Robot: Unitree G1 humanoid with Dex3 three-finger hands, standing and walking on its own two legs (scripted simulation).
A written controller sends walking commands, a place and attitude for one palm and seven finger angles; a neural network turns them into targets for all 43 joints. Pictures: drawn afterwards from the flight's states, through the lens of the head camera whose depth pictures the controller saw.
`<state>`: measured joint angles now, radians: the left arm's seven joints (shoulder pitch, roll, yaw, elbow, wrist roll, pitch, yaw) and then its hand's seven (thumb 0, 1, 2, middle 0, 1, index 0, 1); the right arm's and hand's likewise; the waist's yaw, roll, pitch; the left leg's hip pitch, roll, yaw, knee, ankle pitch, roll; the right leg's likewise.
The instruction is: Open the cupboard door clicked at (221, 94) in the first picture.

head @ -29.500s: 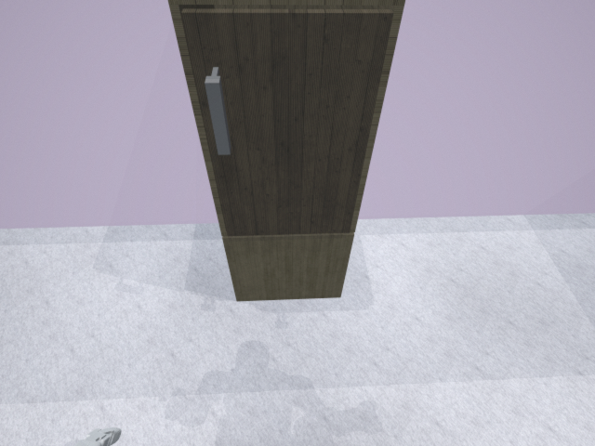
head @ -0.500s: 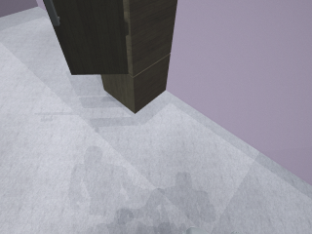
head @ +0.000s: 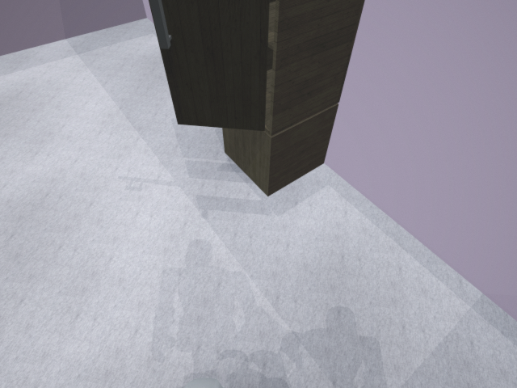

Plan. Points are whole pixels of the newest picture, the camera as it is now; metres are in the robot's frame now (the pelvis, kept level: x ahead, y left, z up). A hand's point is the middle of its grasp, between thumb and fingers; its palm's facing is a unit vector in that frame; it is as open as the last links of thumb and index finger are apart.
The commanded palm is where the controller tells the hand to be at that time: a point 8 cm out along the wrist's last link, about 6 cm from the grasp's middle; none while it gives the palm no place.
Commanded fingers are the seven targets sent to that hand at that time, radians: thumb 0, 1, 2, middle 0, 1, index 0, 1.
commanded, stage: take the last steps up to it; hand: left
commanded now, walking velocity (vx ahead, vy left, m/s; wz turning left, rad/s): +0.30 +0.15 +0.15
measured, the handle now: (162, 17) +1.04 +0.37 +0.07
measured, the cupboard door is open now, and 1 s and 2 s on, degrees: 47 47 47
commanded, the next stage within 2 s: come to a stop and stand still in 1.08 s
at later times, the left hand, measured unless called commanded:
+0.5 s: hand (131, 332) +0.23 +0.27 -0.17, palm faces +0.03 -0.98 -0.18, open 7.4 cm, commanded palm none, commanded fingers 0.00 0.90 0.90 -0.20 -0.30 -0.20 -0.30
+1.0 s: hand (129, 291) +0.31 +0.30 -0.18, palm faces +0.13 -0.97 -0.19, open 7.2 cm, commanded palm none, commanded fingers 0.00 0.90 0.90 -0.20 -0.30 -0.20 -0.30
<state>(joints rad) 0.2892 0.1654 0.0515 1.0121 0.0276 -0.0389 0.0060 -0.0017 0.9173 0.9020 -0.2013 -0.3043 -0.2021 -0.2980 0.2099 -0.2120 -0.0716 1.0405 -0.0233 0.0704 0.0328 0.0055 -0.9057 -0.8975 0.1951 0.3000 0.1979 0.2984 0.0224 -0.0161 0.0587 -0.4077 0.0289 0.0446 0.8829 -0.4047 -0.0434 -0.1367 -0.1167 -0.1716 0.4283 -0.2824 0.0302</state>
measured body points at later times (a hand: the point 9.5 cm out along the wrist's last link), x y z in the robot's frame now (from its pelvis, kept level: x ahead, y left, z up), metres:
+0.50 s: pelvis +0.13 +0.09 -0.01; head +0.16 +0.08 +0.44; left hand +0.22 +0.32 -0.15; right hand +0.07 -0.13 -0.16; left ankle +0.03 +0.15 -0.74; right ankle +0.22 -0.03 -0.71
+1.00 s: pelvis +0.34 +0.12 +0.00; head +0.37 +0.13 +0.44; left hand +0.30 +0.35 -0.16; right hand +0.44 -0.12 -0.15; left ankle +0.43 +0.25 -0.72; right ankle +0.26 -0.01 -0.74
